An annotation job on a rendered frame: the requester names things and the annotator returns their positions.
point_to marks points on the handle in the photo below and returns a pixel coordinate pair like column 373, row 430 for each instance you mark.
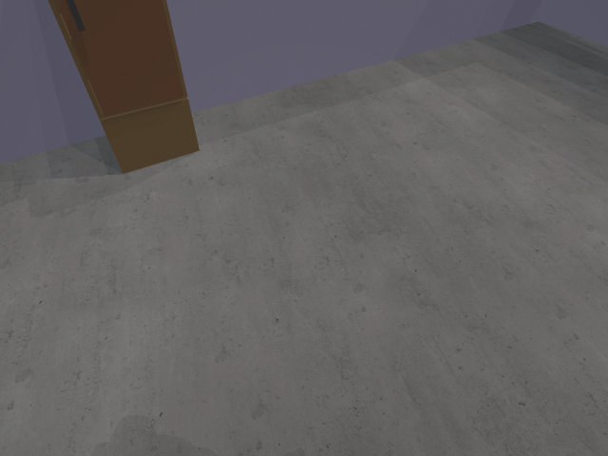
column 76, row 15

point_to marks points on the cupboard door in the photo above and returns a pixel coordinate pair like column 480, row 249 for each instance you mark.
column 126, row 51

